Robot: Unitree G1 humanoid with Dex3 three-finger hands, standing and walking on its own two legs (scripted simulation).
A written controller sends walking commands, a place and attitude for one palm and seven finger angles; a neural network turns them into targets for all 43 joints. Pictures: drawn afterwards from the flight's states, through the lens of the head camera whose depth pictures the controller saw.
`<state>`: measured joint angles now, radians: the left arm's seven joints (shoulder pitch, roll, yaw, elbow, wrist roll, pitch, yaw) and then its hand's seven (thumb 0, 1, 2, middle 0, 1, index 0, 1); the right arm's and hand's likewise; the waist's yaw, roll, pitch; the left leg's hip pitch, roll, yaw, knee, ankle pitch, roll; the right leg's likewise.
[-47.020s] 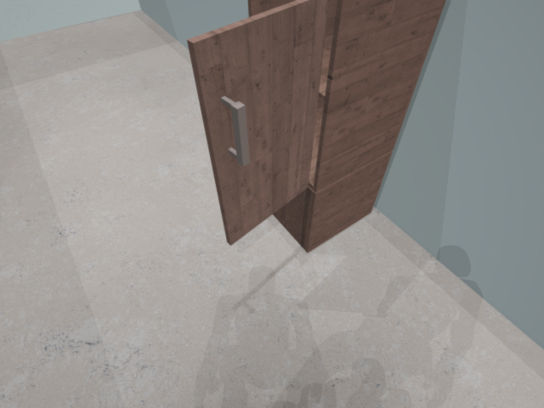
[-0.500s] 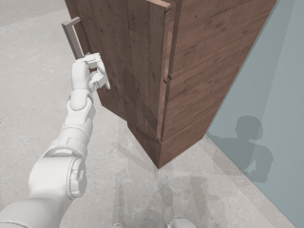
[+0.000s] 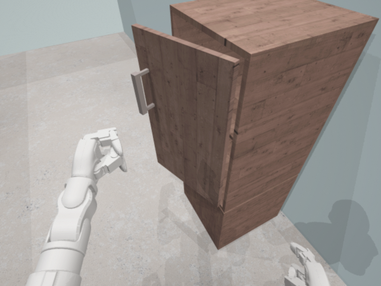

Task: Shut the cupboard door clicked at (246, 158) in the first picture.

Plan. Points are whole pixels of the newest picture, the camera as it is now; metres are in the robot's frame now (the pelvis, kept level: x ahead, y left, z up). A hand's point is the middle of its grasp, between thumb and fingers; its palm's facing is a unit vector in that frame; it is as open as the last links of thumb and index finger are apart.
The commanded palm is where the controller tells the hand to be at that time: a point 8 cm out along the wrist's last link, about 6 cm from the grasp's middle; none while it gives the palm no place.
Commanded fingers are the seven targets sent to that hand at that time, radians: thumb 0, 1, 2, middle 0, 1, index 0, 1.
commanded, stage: draw the hand back to the body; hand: left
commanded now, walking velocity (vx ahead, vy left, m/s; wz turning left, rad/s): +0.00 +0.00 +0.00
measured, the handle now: (144, 92) +0.66 +0.18 +0.07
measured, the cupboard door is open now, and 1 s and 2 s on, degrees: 20 20 20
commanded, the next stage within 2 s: step back with the hand held close in 1.00 s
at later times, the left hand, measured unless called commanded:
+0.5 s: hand (48, 190) +0.24 +0.25 +0.16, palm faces +0.40 -0.85 -0.35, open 5.1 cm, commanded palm +0.18 +0.29 +0.18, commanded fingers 0.00 0.90 0.90 -0.34 -0.45 -0.34 -0.45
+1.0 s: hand (25, 204) +0.20 +0.26 +0.17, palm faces +0.48 -0.79 -0.38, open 7.4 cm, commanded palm +0.15 +0.30 +0.19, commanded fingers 0.00 0.90 0.90 -0.20 -0.30 -0.20 -0.30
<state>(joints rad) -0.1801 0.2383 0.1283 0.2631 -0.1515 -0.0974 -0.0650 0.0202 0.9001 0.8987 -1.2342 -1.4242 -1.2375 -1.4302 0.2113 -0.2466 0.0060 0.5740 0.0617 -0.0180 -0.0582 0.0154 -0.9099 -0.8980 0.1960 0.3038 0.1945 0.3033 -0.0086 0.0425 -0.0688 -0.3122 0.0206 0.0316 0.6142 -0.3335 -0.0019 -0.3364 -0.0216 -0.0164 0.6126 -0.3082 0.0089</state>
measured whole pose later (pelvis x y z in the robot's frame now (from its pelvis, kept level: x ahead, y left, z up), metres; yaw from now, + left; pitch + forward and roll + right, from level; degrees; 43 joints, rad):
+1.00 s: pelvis +0.02 -0.01 +0.01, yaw +1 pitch -4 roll +0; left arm 0.45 0.33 0.33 -0.38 -0.07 -0.06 0.10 0.02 0.89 0.90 -0.22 -0.31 -0.22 -0.31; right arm 0.19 -0.21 0.01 0.63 0.01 -0.10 -0.08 0.02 -0.91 -0.90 0.20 0.30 0.20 0.30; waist 0.06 0.07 -0.01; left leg -0.09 0.02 0.01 0.42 -0.27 -0.01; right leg -0.10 -0.02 -0.05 0.42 -0.26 0.00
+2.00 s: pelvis -0.11 +0.01 +0.00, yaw +3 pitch -1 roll -2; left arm 0.50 0.41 0.44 -0.52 -0.03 -0.26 0.16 0.02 0.89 0.90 -0.21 -0.30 -0.21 -0.31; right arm 0.26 -0.22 -0.01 0.59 0.00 -0.07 -0.07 0.02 -0.90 -0.90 0.20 0.30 0.20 0.30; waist -0.02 0.00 0.00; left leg -0.45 0.02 -0.02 0.63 -0.22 0.02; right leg -0.41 -0.01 -0.04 0.53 -0.18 0.02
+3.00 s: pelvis -0.24 +0.02 +0.01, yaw +4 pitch +0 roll -1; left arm 0.57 0.44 0.46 -0.48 -0.03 -0.22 0.17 0.02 0.89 0.90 -0.21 -0.30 -0.21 -0.31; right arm 0.33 -0.22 -0.02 0.66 0.00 -0.10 -0.09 0.02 -0.91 -0.90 0.20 0.30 0.20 0.30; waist -0.05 -0.05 -0.08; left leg -0.26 0.01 0.05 0.55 -0.29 0.03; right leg -0.26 0.03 -0.01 0.60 -0.33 0.00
